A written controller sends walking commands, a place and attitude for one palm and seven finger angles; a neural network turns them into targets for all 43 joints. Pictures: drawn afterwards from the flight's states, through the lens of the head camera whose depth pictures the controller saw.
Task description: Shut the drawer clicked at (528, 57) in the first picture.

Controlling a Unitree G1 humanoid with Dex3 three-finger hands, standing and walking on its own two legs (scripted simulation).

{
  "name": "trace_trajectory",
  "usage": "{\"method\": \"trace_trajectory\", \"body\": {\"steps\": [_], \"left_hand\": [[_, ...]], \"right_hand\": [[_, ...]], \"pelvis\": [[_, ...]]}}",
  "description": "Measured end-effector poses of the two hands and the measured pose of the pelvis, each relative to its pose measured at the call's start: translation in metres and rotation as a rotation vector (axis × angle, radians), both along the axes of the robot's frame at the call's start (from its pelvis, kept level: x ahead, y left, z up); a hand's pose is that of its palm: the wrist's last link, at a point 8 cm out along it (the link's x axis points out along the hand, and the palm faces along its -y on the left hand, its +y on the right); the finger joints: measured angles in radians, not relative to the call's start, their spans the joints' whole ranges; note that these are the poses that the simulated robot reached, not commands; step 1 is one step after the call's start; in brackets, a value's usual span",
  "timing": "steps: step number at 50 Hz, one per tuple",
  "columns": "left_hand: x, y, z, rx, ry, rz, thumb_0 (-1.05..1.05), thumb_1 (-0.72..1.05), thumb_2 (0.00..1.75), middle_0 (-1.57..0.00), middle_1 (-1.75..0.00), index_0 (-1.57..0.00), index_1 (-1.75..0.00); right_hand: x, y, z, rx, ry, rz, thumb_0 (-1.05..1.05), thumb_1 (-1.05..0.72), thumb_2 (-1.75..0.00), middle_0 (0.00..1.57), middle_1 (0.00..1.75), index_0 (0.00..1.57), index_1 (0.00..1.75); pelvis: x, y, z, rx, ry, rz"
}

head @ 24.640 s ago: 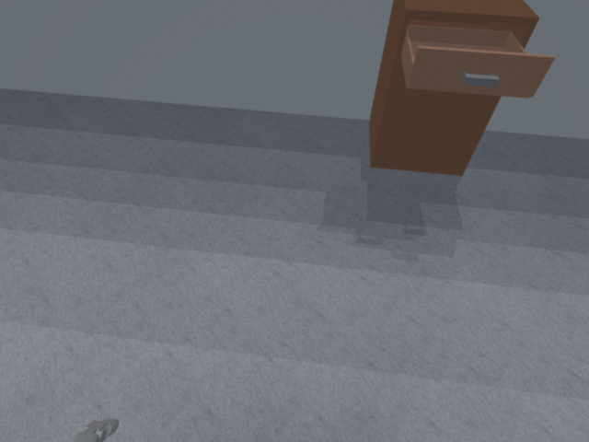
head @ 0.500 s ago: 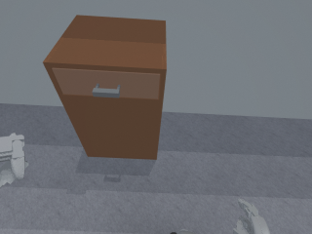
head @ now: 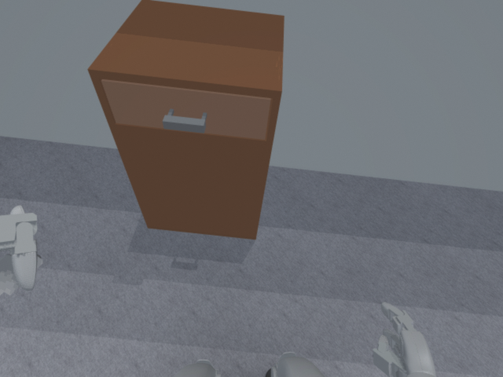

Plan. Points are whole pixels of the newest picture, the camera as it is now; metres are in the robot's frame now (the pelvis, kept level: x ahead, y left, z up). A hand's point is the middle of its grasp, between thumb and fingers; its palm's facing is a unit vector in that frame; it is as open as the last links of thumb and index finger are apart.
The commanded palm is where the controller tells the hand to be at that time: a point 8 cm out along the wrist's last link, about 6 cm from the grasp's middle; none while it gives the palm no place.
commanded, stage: step back with the hand held close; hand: left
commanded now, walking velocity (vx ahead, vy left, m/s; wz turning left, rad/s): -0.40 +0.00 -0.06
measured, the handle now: (186, 119) +0.74 +0.18 -0.07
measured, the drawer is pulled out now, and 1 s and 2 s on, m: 0.00 0.00 0.00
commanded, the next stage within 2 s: stop stepping back and stand still in 0.28 s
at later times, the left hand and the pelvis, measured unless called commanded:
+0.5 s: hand (30, 375) +0.11 +0.18 +0.21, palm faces +0.17 -0.82 -0.54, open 3.2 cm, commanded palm +0.08 +0.24 +0.20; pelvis -0.08 -0.03 +0.01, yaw -7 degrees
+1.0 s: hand out of the picture +0.08 +0.24 +0.21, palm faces +0.34 -0.86 -0.38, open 3.2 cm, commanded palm +0.04 +0.28 +0.20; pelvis -0.13 +0.02 +0.01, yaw -7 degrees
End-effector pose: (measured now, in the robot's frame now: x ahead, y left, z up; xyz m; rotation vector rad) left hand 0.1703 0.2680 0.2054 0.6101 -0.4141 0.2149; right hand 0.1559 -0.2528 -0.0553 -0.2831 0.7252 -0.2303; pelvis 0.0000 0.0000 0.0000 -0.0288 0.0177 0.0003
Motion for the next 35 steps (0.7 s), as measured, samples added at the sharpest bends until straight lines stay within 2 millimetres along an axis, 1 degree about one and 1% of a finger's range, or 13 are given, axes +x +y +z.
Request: {"method": "trace_trajectory", "body": {"steps": [5, 8, 10, 14, 17, 20, 22, 24, 26, 28, 30, 32, 35], "left_hand": [[-0.021, 0.014, 0.014, -0.014, -0.023, 0.087, 0.01, 0.89, 0.90, -1.41, -1.59, -1.41, -1.60], [-0.029, 0.012, 0.011, -0.064, -0.017, 0.106, 0.01, 0.89, 0.90, -1.41, -1.59, -1.41, -1.60], [-0.029, 0.002, 0.002, -0.100, 0.006, 0.086, 0.01, 0.89, 0.90, -1.41, -1.59, -1.41, -1.60], [-0.023, -0.035, -0.012, -0.117, 0.054, -0.043, 0.01, 0.90, 0.90, -1.41, -1.59, -1.41, -1.60], [-0.030, -0.060, -0.003, -0.070, 0.059, -0.165, 0.02, 0.89, 0.90, -1.41, -1.59, -1.41, -1.60], [-0.052, -0.070, 0.015, 0.011, 0.026, -0.247, 0.02, 0.89, 0.90, -1.40, -1.59, -1.41, -1.60], [-0.068, -0.066, 0.023, 0.048, 0.013, -0.250, 0.01, 0.89, 0.90, -1.40, -1.59, -1.40, -1.60], [-0.082, -0.054, 0.026, 0.050, 0.005, -0.210, 0.01, 0.89, 0.90, -1.40, -1.59, -1.41, -1.60], [-0.091, -0.035, 0.025, 0.022, -0.009, -0.134, 0.01, 0.89, 0.90, -1.40, -1.59, -1.41, -1.60], [-0.095, -0.013, 0.016, -0.032, -0.020, -0.041, 0.01, 0.89, 0.90, -1.41, -1.59, -1.41, -1.60], [-0.094, 0.008, 0.000, -0.112, -0.002, 0.048, 0.00, 0.89, 0.90, -1.41, -1.59, -1.41, -1.60], [-0.091, 0.022, -0.019, -0.183, 0.045, 0.106, 0.01, 0.89, 0.90, -1.41, -1.59, -1.41, -1.60], [-0.089, 0.017, -0.033, -0.244, 0.107, 0.097, 0.01, 0.90, 0.90, -1.40, -1.59, -1.41, -1.60]], "right_hand": [[-0.025, 0.010, 0.001, 0.034, 0.026, -0.006, 0.01, -0.90, -0.90, 0.20, 0.30, 0.20, 0.30], [-0.035, 0.015, 0.001, 0.056, 0.033, 0.012, 0.02, -0.90, -0.90, 0.20, 0.30, 0.20, 0.30], [-0.041, 0.015, -0.002, 0.065, 0.033, 0.033, 0.01, -0.90, -0.90, 0.20, 0.30, 0.20, 0.30], [-0.060, 0.006, -0.013, 0.078, 0.044, 0.045, 0.01, -0.90, -0.90, 0.20, 0.30, 0.21, 0.30], [-0.082, -0.005, -0.011, 0.086, 0.038, -0.001, 0.01, -0.90, -0.90, 0.20, 0.30, 0.21, 0.30], [-0.106, -0.019, -0.003, 0.078, 0.001, -0.065, 0.02, -0.90, -0.90, 0.20, 0.30, 0.21, 0.30], [-0.122, -0.029, 0.002, 0.063, -0.017, -0.110, 0.02, -0.90, -0.90, 0.20, 0.30, 0.21, 0.30], [-0.134, -0.038, 0.005, 0.041, -0.024, -0.150, 0.02, -0.90, -0.90, 0.20, 0.30, 0.21, 0.30], [-0.144, -0.045, 0.005, 0.014, -0.022, -0.182, 0.02, -0.90, -0.90, 0.20, 0.30, 0.20, 0.30], [-0.150, -0.046, 0.002, -0.011, -0.009, -0.200, 0.02, -0.90, -0.90, 0.20, 0.30, 0.20, 0.30], [-0.154, -0.040, 0.002, -0.029, 0.015, -0.190, 0.02, -0.91, -0.90, 0.20, 0.30, 0.20, 0.30], [-0.156, -0.030, 0.005, -0.036, 0.023, -0.161, 0.02, -0.91, -0.90, 0.19, 0.30, 0.20, 0.30], [-0.155, -0.008, 0.013, -0.021, -0.005, -0.109, 0.02, -0.91, -0.90, 0.19, 0.30, 0.20, 0.30]], "pelvis": [[-0.006, -0.003, 0.012, -0.044, 0.028, -0.004], [-0.014, -0.008, 0.016, -0.032, 0.065, -0.045], [-0.025, -0.013, 0.016, -0.018, 0.085, -0.069], [-0.059, -0.023, 0.012, -0.010, 0.088, -0.116], [-0.079, -0.029, 0.012, -0.020, 0.056, -0.117], [-0.088, -0.033, 0.010, -0.026, 0.024, -0.116], [-0.090, -0.033, 0.009, -0.020, 0.004, -0.112], [-0.087, -0.029, 0.009, -0.012, -0.009, -0.117], [-0.082, -0.022, 0.009, -0.011, -0.011, -0.119], [-0.080, -0.014, 0.008, -0.012, -0.010, -0.103], [-0.085, -0.006, 0.010, -0.001, -0.022, -0.099], [-0.093, -0.001, 0.012, 0.005, -0.028, -0.109], [-0.109, 0.004, 0.017, 0.009, -0.030, -0.121]]}}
